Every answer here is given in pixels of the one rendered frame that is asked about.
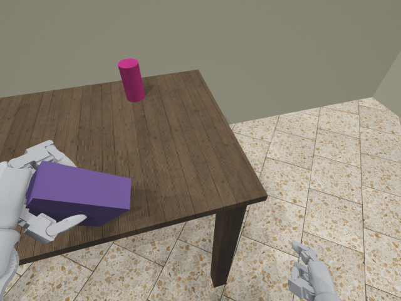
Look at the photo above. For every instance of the robot left hand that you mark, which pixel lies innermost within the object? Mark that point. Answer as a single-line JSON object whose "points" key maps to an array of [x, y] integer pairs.
{"points": [[15, 177]]}

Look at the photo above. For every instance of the table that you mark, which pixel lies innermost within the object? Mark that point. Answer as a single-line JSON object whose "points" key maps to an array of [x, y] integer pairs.
{"points": [[183, 159]]}

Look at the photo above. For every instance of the sponge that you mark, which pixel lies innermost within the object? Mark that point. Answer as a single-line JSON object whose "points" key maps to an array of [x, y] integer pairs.
{"points": [[61, 191]]}

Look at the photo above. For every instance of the robot right hand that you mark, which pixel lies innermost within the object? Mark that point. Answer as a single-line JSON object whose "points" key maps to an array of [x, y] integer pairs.
{"points": [[315, 279]]}

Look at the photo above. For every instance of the left robot forearm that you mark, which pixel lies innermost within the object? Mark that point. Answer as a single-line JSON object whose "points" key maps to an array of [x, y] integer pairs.
{"points": [[9, 258]]}

